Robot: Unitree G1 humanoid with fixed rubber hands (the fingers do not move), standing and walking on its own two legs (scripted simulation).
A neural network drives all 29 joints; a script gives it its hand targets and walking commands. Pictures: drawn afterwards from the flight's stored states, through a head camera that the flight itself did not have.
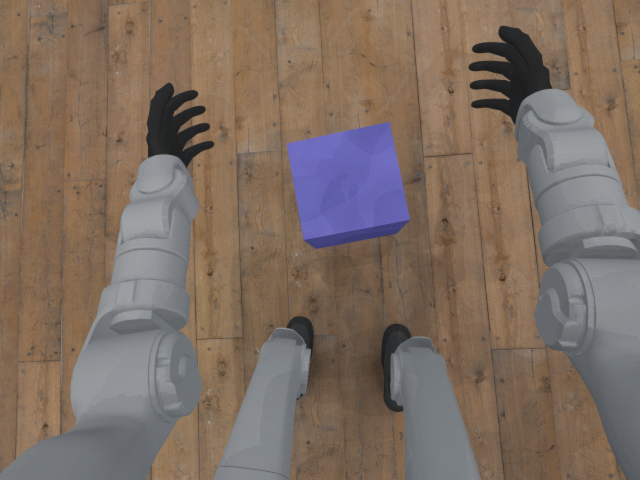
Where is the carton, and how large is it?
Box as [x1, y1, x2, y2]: [286, 122, 409, 248]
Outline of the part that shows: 389,122 286,143 303,239 315,248 396,233 408,221 409,217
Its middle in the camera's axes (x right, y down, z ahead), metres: +0.07 -0.10 +0.89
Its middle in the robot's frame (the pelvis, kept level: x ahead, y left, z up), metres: +0.52 +0.03 -0.53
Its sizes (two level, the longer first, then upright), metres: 0.210 0.200 0.250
